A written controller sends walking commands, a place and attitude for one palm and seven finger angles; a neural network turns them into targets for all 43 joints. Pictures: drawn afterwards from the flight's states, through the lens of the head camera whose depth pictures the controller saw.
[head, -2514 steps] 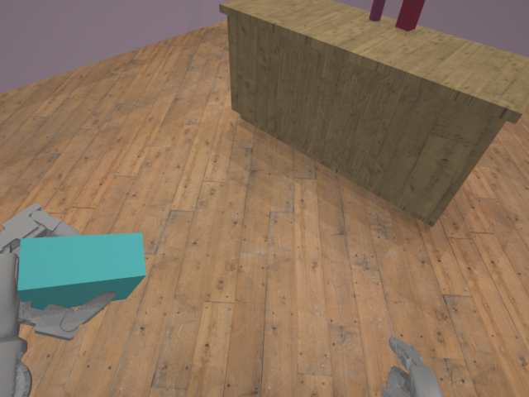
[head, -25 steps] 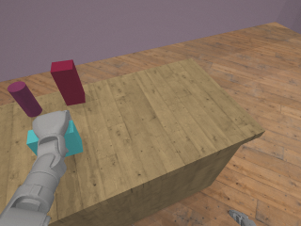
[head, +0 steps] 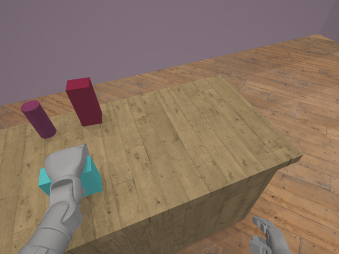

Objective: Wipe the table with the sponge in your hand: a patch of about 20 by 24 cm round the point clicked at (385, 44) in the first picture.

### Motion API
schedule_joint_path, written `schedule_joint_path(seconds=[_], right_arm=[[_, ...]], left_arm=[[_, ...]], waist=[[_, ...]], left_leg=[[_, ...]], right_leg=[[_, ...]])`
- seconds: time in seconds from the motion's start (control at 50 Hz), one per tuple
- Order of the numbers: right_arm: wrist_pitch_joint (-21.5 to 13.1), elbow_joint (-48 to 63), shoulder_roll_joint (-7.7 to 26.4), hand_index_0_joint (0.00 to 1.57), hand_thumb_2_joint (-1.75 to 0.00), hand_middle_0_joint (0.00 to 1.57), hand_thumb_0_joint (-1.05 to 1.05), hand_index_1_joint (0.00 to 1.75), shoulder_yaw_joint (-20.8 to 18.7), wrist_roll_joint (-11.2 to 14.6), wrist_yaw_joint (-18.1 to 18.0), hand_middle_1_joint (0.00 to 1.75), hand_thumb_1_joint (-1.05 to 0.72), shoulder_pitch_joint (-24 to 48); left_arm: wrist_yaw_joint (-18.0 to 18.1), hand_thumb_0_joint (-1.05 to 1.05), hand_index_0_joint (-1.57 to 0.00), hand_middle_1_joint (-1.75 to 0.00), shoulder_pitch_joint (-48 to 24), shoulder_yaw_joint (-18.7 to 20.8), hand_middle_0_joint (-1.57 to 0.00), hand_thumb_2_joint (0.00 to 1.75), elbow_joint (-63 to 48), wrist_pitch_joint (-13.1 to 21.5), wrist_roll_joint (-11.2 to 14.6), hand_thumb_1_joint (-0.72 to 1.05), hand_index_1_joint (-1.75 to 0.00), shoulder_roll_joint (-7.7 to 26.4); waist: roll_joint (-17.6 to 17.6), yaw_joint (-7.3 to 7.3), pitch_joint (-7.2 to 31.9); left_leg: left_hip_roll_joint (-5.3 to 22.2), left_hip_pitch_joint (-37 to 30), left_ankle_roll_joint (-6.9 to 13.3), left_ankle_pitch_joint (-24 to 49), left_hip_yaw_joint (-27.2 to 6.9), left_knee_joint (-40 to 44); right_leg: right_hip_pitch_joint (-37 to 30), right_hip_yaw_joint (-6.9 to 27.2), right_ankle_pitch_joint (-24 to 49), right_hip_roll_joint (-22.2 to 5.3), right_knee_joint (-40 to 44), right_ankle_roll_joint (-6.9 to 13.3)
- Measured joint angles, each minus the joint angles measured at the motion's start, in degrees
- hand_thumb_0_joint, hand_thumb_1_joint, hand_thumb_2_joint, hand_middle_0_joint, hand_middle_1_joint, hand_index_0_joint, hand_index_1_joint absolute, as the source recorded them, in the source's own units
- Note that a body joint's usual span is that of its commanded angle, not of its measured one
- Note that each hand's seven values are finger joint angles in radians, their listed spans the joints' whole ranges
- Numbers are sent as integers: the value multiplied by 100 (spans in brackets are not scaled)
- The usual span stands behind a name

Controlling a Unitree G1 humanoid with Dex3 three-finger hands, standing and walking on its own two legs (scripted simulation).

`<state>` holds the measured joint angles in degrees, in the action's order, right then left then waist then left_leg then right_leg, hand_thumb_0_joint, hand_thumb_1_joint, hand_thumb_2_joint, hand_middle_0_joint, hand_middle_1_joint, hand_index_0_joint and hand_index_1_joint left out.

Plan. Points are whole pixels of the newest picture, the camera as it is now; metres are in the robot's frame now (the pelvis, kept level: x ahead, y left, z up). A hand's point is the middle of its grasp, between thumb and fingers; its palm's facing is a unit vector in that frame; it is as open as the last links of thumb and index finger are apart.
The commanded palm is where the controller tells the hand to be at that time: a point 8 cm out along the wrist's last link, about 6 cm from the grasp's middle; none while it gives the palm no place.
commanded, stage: wipe back along the first lane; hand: left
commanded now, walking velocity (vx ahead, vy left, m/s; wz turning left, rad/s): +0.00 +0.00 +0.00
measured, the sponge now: (75, 183) +0.28 +0.30 -0.02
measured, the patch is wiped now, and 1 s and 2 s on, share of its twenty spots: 1.00 1.00 1.00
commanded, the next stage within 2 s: lift the sponge slowly off the table in 0.54 s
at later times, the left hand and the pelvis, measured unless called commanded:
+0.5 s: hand (77, 191) +0.24 +0.26 +0.02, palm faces -0.02 -0.08 -1.00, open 9.4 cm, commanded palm +0.20 +0.24 +0.05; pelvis -0.02 -0.01 +0.00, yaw +0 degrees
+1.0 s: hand (77, 198) +0.23 +0.25 +0.02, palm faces -0.04 -0.13 -0.99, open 9.4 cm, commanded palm +0.19 +0.24 +0.08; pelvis -0.02 -0.02 +0.00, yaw -1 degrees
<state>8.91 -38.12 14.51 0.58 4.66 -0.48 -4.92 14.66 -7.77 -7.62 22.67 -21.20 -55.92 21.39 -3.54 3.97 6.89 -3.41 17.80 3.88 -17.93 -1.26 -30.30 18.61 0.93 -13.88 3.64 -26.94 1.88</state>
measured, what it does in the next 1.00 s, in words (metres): stands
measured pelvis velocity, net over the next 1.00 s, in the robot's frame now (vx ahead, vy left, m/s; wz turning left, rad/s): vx -0.02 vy -0.02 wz -0.01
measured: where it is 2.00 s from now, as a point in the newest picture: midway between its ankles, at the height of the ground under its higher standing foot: outside the picture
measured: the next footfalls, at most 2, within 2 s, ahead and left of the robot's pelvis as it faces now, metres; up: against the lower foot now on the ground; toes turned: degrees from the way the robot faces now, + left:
none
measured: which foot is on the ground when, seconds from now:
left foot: down 0.00-1.00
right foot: down 0.00-1.00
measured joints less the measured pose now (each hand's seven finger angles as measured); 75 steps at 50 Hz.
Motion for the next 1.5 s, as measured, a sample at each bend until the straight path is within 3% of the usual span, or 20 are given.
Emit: schedule_joint_path(seconds=[0.22, 0.42, 0.68, 0.88, 1.12, 1.5], right_arm=[[8, 56, -14, 20, -90, 20, 1, 30, 56, 7, -39, 30, -91, 222], [-10, 58, -61, 20, -90, 20, 1, 30, 130, -11, -75, 30, -91, 248], [-25, 21, -38, 20, -90, 20, 1, 30, 99, -20, -23, 30, -91, 233], [-63, -17, -49, 20, -90, 20, 1, 30, 132, -33, -161, 30, -91, 394], [-139, -18, -40, 20, -90, 20, 1, 30, 103, -107, -153, 30, -91, 391], [-151, -91, -111, 20, -90, 20, 1, 30, 197, -126, -127, 30, -91, 600]], left_arm=[[-21, 2, -77, -147, 438, -213, -74, 109, -542, -338, 15, -44, -146, -113], [-98, 2, -78, -147, 536, -225, -74, 109, -638, -396, 18, -44, -145, -153], [-37, 2, -78, -147, 1220, -300, -74, 109, -1262, -365, 53, -44, -145, -176], [-231, 2, -79, -146, 995, -253, -75, 109, -1178, -505, 175, -45, -144, -148], [-405, 0, -81, -144, 1390, -131, -77, 109, -1644, -289, 282, -46, -142, -73], [-632, -1, -82, -141, 1181, -351, -79, 109, -2076, -593, 244, -47, -140, -92]], waist=[[13, 59, -116], [24, 91, -175], [-49, 126, -168], [5, 157, -315], [-39, 193, -355], [-79, 282, -506]], left_leg=[[-4, -219, -21, 76, 18, 78], [15, -286, -56, 141, 28, 123], [52, -404, -83, 132, 87, 149], [67, -524, -116, 196, 49, 251], [92, -760, -117, 190, 65, 383], [40, -1093, -77, 327, 46, 656]], right_leg=[[-176, 18, 37, -6, -7, 26], [-218, 27, 88, 12, -6, 65], [-293, 89, 83, 53, -28, 92], [-413, 58, 132, 65, 61, 130], [-654, 93, 153, 91, 218, 134], [-988, 99, 262, 34, 471, 99]])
